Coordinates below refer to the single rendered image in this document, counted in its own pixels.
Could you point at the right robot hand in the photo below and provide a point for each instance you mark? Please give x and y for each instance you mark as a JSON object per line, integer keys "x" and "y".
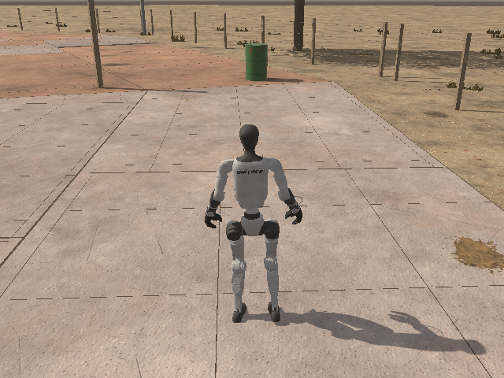
{"x": 298, "y": 215}

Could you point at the robot right forearm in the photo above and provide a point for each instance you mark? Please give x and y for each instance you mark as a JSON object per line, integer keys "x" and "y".
{"x": 291, "y": 203}

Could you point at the left robot upper arm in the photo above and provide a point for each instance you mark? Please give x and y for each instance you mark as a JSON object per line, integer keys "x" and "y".
{"x": 221, "y": 180}

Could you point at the robot torso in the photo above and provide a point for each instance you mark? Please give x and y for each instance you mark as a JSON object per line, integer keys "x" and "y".
{"x": 251, "y": 189}

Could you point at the robot left forearm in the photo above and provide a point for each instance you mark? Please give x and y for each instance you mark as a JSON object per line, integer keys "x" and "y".
{"x": 212, "y": 207}

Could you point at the robot left shin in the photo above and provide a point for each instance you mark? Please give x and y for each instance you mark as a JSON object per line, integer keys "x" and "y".
{"x": 237, "y": 287}

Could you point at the right robot upper arm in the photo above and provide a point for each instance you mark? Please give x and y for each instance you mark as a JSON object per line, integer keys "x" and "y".
{"x": 281, "y": 181}

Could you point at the left robot hand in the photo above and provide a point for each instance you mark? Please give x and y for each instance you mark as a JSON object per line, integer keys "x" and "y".
{"x": 214, "y": 218}

